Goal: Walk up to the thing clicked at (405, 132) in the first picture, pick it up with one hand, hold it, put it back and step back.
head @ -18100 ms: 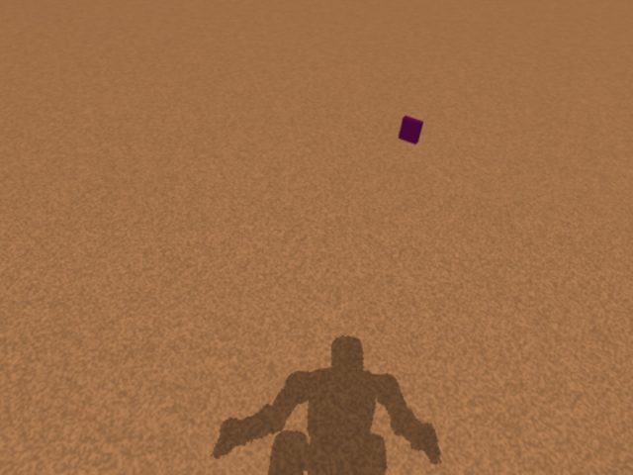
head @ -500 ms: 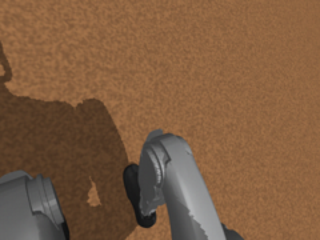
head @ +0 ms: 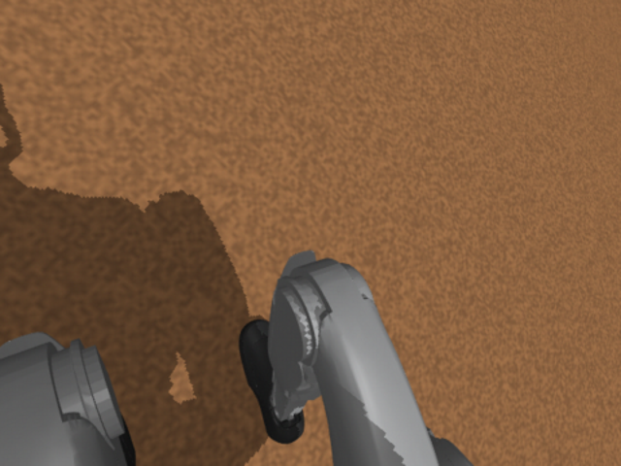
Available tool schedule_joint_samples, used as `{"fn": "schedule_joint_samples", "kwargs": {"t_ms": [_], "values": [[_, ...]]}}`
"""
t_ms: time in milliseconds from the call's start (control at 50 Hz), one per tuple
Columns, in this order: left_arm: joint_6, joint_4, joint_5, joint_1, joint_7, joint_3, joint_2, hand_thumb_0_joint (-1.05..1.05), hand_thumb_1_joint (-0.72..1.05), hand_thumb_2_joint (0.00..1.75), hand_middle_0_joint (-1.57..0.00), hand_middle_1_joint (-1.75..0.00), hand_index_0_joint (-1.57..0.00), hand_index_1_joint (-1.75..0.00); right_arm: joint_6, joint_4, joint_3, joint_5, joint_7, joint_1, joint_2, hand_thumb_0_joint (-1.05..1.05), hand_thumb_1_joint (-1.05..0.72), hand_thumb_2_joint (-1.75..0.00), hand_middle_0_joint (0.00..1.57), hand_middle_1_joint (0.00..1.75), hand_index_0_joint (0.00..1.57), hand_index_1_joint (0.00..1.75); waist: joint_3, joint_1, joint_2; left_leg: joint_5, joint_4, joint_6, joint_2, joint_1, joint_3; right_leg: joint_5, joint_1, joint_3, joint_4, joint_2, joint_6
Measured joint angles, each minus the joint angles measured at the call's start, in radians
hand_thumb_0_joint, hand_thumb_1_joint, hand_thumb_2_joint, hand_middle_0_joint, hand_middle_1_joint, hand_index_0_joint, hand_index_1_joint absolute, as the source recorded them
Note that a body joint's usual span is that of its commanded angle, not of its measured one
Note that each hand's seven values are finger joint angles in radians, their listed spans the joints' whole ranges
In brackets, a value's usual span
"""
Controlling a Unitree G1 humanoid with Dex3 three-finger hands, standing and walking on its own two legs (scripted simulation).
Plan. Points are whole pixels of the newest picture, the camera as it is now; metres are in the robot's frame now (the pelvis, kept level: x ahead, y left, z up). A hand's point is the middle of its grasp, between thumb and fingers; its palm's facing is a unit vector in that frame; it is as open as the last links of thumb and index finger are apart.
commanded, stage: close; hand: left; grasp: from above
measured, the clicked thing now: out of the picture +0.51 +0.32 -0.24
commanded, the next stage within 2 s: settle in 0.04 s
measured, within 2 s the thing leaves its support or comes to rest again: leaves its support in 0.50 s
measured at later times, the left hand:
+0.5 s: hand out of the picture +0.49 +0.32 -0.20, palm faces -0.44 -0.06 -0.90, open 7.1 cm
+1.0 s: hand out of the picture +0.48 +0.32 -0.09, palm faces -0.48 -0.05 -0.88, open 6.9 cm
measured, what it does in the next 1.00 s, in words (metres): rises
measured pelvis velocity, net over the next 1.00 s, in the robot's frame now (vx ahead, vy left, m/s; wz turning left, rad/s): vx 0.00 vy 0.00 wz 0.08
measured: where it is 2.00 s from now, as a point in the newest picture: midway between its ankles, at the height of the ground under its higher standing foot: (204, 445)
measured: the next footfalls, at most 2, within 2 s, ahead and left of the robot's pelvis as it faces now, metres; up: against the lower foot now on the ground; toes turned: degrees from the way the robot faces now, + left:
none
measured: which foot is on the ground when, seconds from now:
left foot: down 0.00-1.00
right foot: down 0.00-1.00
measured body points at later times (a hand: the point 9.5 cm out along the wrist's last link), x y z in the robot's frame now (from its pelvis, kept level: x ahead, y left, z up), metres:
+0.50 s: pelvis +0.00 +0.00 +0.01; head +0.27 +0.12 +0.35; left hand +0.50 +0.32 -0.15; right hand +0.05 -0.28 -0.05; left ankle +0.07 +0.12 -0.28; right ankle +0.13 -0.13 -0.28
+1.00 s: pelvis +0.00 +0.00 +0.05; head +0.24 +0.10 +0.42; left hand +0.50 +0.32 -0.04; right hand +0.07 -0.27 -0.03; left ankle +0.07 +0.12 -0.28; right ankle +0.13 -0.13 -0.28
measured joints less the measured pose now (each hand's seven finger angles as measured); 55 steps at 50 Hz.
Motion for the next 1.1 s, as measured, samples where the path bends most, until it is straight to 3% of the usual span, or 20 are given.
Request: {"fn": "schedule_joint_samples", "kwargs": {"t_ms": [340,420,500,680,840,960,1100], "values": [[-0.009,-0.052,-0.002,0.028,-0.029,0.033,-0.015,-0.01,0.32,0.53,-0.81,-0.62,-0.83,-0.59,0.013,0.013,-0.036,0.007,-0.002,0.023,-0.024,0.00,-0.93,-0.91,0.21,0.30,0.20,0.30,-0.007,0.013,0.001,0.000,-0.009,-0.005,-0.002,0.000,0.003,-0.002,-0.004,0.002,-0.003,-0.002,-0.006],[-0.002,-0.107,0.003,0.059,-0.046,0.051,-0.029,-0.01,0.32,0.52,-0.83,-0.60,-0.84,-0.57,0.014,0.016,-0.056,0.011,0.002,0.033,-0.021,0.00,-0.94,-0.91,0.21,0.30,0.20,0.30,-0.015,0.019,0.006,-0.002,-0.014,-0.009,-0.006,-0.002,0.004,-0.008,-0.006,0.003,-0.004,-0.007,-0.009],[0.009,-0.197,-0.016,0.108,-0.069,0.059,-0.056,-0.01,0.33,0.50,-0.84,-0.57,-0.85,-0.54,0.019,0.023,-0.084,0.022,0.006,0.043,-0.016,0.00,-0.94,-0.91,0.21,0.30,0.20,0.30,-0.033,0.035,0.018,-0.004,-0.025,-0.009,-0.009,-0.005,0.011,-0.015,-0.010,0.008,-0.008,-0.012,-0.013],[0.051,-0.356,-0.088,0.129,-0.162,-0.018,-0.140,-0.01,0.36,0.45,-0.87,-0.52,-0.88,-0.49,0.056,0.045,-0.148,0.065,0.004,0.028,0.007,0.00,-0.93,-0.91,0.21,0.30,0.20,0.30,-0.096,0.089,0.048,-0.004,-0.092,-0.004,-0.011,0.024,0.047,-0.030,0.010,0.034,-0.052,-0.024,-0.014],[0.072,-0.347,-0.132,0.100,-0.253,-0.074,-0.180,-0.01,0.36,0.42,-0.89,-0.48,-0.90,-0.45,0.097,0.033,-0.152,0.096,-0.012,0.004,0.014,-0.01,-0.93,-0.91,0.21,0.30,0.20,0.30,-0.130,0.106,0.077,0.007,-0.167,0.002,-0.009,0.081,0.070,-0.025,0.061,0.050,-0.114,-0.028,-0.014],[0.043,-0.326,-0.136,0.082,-0.284,-0.076,-0.181,-0.01,0.36,0.41,-0.91,-0.45,-0.92,-0.42,0.109,0.020,-0.145,0.105,-0.026,0.017,0.009,-0.01,-0.93,-0.91,0.21,0.30,0.20,0.30,-0.136,0.102,0.084,0.025,-0.195,0.001,-0.010,0.099,0.077,-0.010,0.076,0.055,-0.137,-0.029,-0.017],[0.017,-0.316,-0.120,0.067,-0.272,-0.069,-0.174,-0.01,0.35,0.41,-0.92,-0.43,-0.93,-0.41,0.118,0.040,-0.145,0.106,-0.038,0.045,0.010,0.00,-0.94,-0.91,0.21,0.30,0.20,0.30,-0.143,0.096,0.086,0.041,-0.201,0.002,-0.009,0.095,0.085,0.005,0.068,0.063,-0.138,-0.029,-0.011]]}}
